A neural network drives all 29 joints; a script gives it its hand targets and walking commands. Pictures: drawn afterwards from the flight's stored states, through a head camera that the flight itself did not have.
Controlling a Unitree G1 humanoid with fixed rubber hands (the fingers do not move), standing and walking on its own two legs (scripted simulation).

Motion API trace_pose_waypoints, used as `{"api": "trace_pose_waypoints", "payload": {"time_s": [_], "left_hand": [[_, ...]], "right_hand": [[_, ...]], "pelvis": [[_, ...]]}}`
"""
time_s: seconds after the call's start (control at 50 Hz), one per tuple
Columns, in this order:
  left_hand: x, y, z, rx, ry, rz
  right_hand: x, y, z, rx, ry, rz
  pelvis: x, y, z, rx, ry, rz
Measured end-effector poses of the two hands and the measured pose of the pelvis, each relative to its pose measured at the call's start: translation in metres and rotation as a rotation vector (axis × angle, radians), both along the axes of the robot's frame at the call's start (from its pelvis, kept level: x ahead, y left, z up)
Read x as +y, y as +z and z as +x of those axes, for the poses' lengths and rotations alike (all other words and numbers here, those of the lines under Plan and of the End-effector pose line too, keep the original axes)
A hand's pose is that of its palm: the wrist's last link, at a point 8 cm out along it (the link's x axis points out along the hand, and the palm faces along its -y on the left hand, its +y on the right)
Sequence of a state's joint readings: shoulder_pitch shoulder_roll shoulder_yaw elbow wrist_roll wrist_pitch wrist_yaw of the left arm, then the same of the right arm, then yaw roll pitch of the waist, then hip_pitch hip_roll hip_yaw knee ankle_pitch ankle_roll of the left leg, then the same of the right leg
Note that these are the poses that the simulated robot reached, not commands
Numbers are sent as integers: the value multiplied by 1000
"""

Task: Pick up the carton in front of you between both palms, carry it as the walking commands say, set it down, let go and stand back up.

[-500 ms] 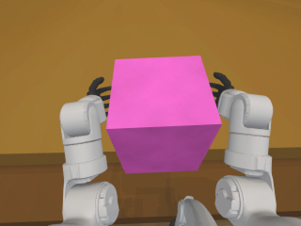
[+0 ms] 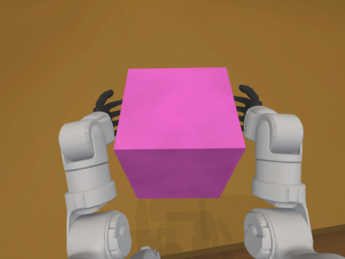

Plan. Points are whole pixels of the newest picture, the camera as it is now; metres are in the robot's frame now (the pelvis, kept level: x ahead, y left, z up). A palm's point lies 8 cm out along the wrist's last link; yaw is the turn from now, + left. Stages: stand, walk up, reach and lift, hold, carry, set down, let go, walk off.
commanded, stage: carry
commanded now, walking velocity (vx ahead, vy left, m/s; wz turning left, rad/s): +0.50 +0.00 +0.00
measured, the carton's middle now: (177, 138) +0.38 -0.03 +0.09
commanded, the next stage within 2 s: none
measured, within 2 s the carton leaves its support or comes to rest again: neither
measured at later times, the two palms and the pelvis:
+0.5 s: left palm (96, 9) +0.67 +0.13 +0.30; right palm out of the picture +0.71 -0.16 +0.30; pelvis +0.33 -0.06 +0.13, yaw +0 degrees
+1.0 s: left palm out of the picture +0.98 +0.12 +0.39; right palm out of the picture +0.97 -0.18 +0.39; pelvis +0.63 -0.02 +0.21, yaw -1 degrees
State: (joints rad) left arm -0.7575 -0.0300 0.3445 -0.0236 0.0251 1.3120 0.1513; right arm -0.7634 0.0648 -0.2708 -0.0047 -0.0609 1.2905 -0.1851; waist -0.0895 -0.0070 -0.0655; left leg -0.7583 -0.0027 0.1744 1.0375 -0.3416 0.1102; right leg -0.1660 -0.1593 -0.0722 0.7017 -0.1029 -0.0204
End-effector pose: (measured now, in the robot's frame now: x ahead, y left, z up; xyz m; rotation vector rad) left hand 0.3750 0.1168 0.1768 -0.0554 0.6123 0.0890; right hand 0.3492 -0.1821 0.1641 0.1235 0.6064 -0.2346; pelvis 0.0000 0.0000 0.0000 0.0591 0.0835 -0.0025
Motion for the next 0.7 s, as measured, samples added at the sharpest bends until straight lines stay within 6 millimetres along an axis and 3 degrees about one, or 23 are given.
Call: {"api": "trace_pose_waypoints", "payload": {"time_s": [0.08,0.14,0.24,0.32,0.44,0.5,0.58,0.7], "left_hand": [[-15,7,51,59,-46,-64],[-20,28,79,56,-44,-62],[-15,82,140,-60,-33,-65],[-8,108,192,-79,-4,-66],[7,118,272,-14,103,-40],[17,118,297,43,176,0],[18,128,328,98,196,-6],[5,178,402,3,167,-26]], "right_hand": [[-13,14,26,63,-67,-33],[-17,38,55,58,-92,-18],[-12,101,127,-58,-59,-23],[-6,135,192,-73,-11,-58],[7,147,308,-10,100,-41],[18,141,359,43,173,-2],[21,145,397,97,179,39],[6,191,454,0,145,24]], "pelvis": [[7,34,37,-21,-1,16],[10,61,70,-30,-10,-6],[5,88,131,-24,-12,-42],[-10,100,191,-22,2,-74],[-44,113,293,-17,13,-109],[-56,131,327,-38,8,-111],[-62,166,365,-48,14,-109],[-64,203,428,-35,29,-78]]}}
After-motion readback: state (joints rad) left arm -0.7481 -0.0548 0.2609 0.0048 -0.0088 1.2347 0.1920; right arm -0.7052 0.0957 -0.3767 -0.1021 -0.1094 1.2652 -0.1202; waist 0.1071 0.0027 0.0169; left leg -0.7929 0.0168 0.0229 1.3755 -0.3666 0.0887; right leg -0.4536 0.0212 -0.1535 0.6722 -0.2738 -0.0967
